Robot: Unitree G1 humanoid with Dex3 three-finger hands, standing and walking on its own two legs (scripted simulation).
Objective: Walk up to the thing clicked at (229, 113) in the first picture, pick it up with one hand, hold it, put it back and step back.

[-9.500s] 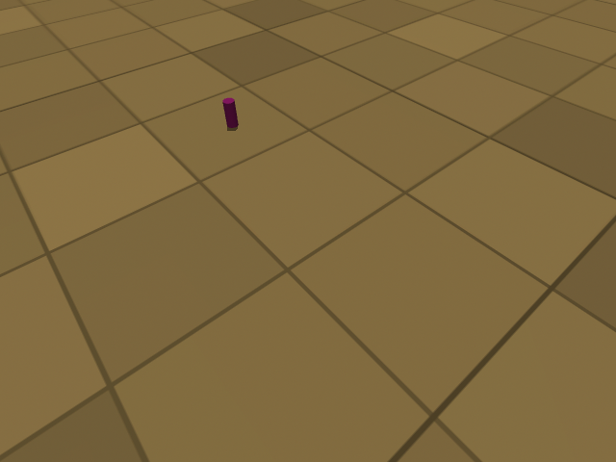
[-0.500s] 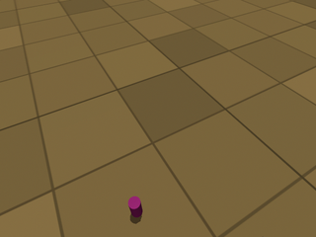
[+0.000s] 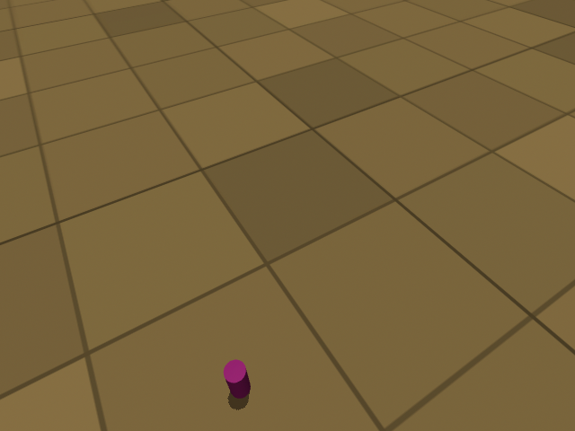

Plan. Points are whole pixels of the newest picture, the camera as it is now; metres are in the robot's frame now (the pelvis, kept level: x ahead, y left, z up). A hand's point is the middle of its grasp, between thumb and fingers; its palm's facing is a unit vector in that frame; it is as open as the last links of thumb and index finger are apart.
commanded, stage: stand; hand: left
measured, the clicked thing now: (237, 379) +0.43 +0.18 -0.70
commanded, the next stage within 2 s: go down in 1.98 s
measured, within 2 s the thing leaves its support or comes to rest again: neither
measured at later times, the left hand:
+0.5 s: hand out of the picture +0.09 +0.25 -0.16, palm faces -0.04 -0.94 -0.34, open 7.4 cm
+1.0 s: hand out of the picture +0.09 +0.25 -0.16, palm faces -0.04 -0.94 -0.35, open 7.4 cm
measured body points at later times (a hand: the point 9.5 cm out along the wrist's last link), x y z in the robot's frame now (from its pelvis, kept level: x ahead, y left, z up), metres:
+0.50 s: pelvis +0.01 +0.00 +0.00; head +0.02 +0.00 +0.45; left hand +0.09 +0.30 -0.13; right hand +0.09 -0.30 -0.13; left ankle +0.00 +0.12 -0.75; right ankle +0.02 -0.12 -0.75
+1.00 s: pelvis +0.02 -0.01 +0.00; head +0.03 -0.01 +0.45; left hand +0.09 +0.29 -0.13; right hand +0.08 -0.31 -0.14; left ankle +0.00 +0.12 -0.75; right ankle +0.02 -0.12 -0.75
